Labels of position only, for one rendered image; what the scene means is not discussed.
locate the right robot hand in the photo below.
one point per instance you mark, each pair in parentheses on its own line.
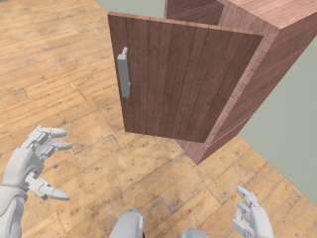
(257,224)

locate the left robot hand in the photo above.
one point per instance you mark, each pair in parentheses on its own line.
(19,170)

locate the cupboard door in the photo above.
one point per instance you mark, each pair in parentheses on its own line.
(181,74)

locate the left robot thigh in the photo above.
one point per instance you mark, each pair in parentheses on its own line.
(129,225)

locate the handle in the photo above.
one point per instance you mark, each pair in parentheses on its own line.
(123,73)

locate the left robot forearm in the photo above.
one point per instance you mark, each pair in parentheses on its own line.
(12,200)

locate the robot left shin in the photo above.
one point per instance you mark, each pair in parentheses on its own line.
(132,209)

